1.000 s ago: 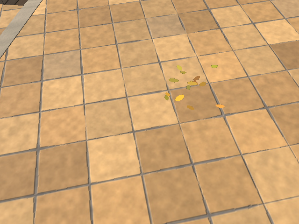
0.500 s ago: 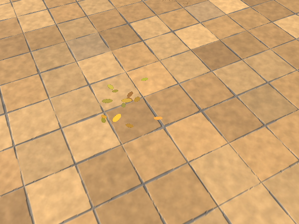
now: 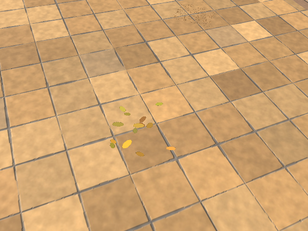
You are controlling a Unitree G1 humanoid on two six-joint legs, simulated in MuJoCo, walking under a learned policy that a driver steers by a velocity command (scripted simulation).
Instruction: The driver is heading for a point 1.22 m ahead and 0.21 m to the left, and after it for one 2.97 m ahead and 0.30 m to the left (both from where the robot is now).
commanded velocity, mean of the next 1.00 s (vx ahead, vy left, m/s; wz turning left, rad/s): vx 0.48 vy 0.00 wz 0.21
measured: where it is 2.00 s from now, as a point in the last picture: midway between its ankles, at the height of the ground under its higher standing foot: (114, 128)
